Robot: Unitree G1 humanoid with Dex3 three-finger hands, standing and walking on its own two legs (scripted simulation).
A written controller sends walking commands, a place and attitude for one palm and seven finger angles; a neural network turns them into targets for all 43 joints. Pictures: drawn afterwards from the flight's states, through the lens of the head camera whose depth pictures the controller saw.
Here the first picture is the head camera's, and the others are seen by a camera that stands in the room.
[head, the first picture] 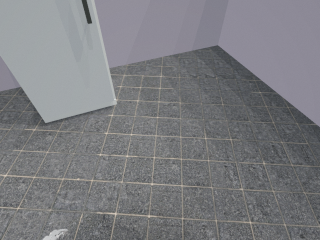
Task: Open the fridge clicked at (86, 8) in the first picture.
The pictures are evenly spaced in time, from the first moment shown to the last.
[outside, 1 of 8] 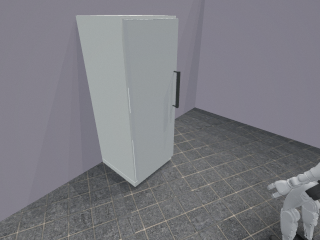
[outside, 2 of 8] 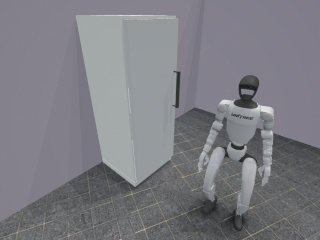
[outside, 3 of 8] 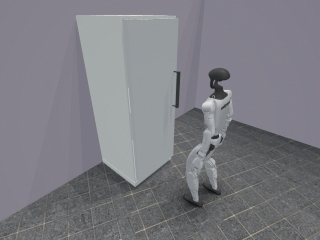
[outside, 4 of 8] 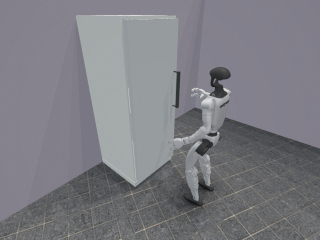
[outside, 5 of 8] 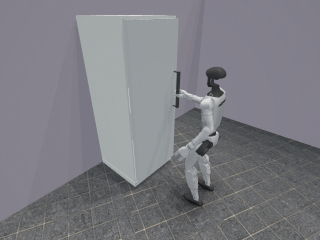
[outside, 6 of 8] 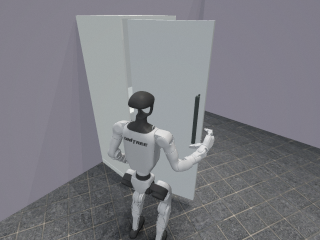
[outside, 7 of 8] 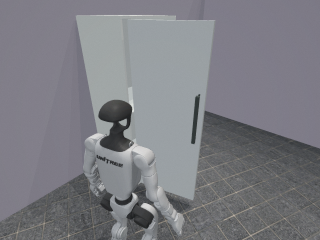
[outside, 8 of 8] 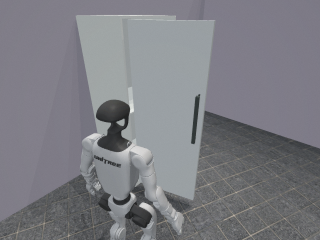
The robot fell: no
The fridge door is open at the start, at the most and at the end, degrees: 0 76 72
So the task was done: yes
